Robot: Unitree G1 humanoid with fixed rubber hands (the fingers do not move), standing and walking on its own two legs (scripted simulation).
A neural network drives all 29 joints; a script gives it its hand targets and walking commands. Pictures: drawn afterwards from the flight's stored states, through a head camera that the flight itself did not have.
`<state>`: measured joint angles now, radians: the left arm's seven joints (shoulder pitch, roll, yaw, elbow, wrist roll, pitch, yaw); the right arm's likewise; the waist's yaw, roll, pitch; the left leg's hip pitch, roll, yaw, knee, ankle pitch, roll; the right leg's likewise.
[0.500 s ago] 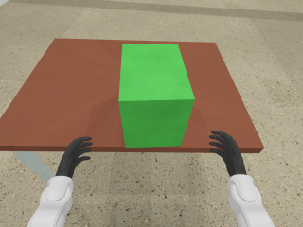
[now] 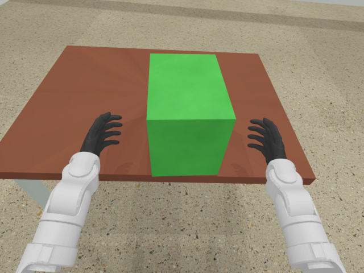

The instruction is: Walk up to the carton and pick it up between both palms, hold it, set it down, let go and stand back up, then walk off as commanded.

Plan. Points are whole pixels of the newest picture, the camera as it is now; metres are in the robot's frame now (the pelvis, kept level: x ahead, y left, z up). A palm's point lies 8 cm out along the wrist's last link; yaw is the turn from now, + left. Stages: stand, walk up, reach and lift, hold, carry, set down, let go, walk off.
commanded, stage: reach and lift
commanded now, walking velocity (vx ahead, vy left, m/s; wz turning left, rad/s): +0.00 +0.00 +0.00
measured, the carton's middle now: (184, 114) +0.54 +0.04 +0.02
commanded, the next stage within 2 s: none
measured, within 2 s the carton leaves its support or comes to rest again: neither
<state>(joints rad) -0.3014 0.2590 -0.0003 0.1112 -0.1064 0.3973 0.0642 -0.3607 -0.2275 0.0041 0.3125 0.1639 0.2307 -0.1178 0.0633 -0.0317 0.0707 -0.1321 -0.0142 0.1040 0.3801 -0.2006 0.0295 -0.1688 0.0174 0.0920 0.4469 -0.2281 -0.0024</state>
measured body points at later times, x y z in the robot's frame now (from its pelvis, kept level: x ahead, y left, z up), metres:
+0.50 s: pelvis +0.01 +0.00 +0.00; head +0.02 +0.03 +0.45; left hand +0.40 +0.25 +0.14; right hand +0.44 -0.15 +0.15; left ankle +0.01 +0.10 -0.74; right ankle +0.01 -0.12 -0.74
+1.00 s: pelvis +0.02 +0.00 +0.00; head +0.05 +0.01 +0.45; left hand +0.47 +0.23 +0.17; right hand +0.50 -0.14 +0.19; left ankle +0.01 +0.10 -0.74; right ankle +0.01 -0.12 -0.74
